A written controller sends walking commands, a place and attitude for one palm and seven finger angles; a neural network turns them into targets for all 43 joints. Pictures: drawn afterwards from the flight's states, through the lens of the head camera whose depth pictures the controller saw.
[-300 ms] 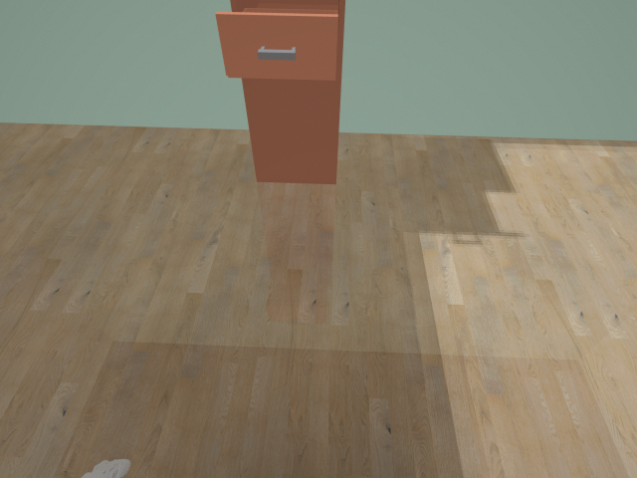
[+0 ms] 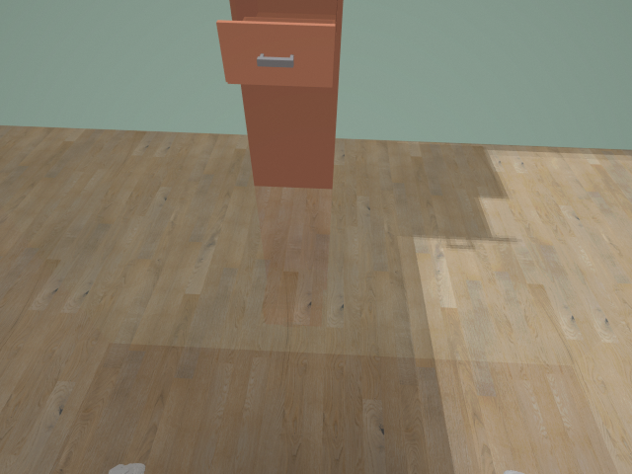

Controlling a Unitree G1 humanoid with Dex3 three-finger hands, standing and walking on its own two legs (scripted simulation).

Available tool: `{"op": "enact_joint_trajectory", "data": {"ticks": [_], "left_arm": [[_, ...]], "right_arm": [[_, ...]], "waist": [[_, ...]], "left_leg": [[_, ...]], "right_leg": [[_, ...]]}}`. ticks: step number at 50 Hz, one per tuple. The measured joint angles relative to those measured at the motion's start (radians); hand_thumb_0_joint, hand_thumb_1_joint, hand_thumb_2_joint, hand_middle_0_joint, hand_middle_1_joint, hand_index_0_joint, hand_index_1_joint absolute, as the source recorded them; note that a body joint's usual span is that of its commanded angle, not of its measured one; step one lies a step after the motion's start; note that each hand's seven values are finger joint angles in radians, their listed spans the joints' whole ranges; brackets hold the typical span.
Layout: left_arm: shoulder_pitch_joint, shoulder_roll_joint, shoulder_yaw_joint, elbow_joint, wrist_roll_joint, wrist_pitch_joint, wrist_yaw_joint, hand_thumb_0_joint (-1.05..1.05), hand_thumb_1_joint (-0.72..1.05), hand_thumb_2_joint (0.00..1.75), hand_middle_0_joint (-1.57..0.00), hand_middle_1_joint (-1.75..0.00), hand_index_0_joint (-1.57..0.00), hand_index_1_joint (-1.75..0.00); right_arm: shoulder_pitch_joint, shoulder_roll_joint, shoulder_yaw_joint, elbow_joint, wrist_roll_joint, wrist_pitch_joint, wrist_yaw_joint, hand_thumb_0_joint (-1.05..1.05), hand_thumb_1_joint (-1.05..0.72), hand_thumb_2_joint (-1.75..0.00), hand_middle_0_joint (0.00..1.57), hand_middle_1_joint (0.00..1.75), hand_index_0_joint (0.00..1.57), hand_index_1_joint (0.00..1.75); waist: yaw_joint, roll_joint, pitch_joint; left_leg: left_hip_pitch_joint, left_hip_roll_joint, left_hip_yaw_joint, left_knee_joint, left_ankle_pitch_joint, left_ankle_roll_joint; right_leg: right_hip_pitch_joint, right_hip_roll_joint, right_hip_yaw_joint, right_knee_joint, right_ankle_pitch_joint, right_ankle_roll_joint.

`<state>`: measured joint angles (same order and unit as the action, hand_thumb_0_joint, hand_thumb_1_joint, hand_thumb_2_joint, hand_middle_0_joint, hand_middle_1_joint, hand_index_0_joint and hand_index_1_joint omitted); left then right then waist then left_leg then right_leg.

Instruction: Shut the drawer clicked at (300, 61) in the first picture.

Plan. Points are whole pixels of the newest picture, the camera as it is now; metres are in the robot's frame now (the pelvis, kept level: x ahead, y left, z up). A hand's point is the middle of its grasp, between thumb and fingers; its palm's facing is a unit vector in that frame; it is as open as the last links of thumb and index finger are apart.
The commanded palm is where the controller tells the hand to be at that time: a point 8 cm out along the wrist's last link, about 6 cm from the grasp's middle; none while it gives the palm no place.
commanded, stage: stand and wait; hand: left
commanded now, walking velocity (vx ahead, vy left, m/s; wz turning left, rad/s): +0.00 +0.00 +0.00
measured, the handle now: (276, 59) +1.22 +0.20 +0.00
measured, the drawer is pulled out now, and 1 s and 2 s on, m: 0.30 0.30 0.30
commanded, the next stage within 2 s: look at it before walking up in 0.52 s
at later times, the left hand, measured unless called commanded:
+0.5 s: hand out of the picture +0.06 +0.24 -0.15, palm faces -0.03 -0.94 -0.34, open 7.4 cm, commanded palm none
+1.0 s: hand out of the picture +0.06 +0.24 -0.15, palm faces -0.03 -0.94 -0.33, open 7.4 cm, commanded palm none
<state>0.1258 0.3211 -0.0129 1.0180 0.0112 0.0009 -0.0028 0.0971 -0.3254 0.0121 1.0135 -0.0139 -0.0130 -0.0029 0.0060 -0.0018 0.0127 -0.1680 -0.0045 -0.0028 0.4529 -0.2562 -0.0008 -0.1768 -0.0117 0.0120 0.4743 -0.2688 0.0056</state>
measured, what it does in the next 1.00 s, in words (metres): stands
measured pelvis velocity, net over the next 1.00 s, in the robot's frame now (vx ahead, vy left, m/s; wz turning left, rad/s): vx -0.01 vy -0.01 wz -0.01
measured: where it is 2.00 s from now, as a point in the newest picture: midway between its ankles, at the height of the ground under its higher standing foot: outside the picture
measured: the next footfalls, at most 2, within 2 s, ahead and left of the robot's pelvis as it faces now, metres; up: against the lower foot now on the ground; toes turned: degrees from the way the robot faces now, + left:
right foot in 1.88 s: +0.30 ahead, -0.15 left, +0.00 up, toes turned -11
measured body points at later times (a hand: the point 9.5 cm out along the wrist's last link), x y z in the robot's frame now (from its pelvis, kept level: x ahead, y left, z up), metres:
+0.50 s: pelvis -0.01 -0.01 +0.00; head -0.01 -0.01 +0.45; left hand +0.07 +0.29 -0.13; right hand +0.06 -0.30 -0.13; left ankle -0.01 +0.12 -0.74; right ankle -0.01 -0.12 -0.74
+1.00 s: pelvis -0.01 -0.01 +0.01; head -0.01 -0.01 +0.45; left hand +0.07 +0.29 -0.13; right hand +0.07 -0.30 -0.13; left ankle -0.01 +0.12 -0.74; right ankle -0.01 -0.12 -0.74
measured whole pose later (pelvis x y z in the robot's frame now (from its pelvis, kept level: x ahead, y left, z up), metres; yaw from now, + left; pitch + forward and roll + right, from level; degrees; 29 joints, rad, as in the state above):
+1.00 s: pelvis -0.01 -0.01 +0.01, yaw +0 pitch -2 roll +0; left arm 0.14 0.33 -0.01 1.08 0.01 -0.01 0.00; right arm 0.13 -0.34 0.01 1.10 -0.01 -0.01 0.00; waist 0.00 0.00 0.03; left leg -0.15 0.01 0.00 0.38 -0.20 -0.01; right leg -0.15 0.00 0.01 0.40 -0.21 0.00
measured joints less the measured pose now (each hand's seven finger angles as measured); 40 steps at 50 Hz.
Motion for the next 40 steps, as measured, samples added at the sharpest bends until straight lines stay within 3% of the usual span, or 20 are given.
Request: {"op": "enact_joint_trajectory", "data": {"ticks": [40], "left_arm": [[0.005,0.010,0.006,0.062,0.000,-0.006,-0.001,0.01,0.91,0.90,-0.21,-0.30,-0.20,-0.30]], "right_arm": [[0.034,-0.010,0.002,0.086,0.007,0.000,0.003,0.01,-0.91,-0.90,0.20,0.30,0.20,0.30]], "waist": [[-0.007,0.002,0.013]], "left_leg": [[0.017,0.014,0.000,-0.065,0.052,-0.012]], "right_leg": [[0.016,0.013,0.000,-0.067,0.055,-0.009]]}}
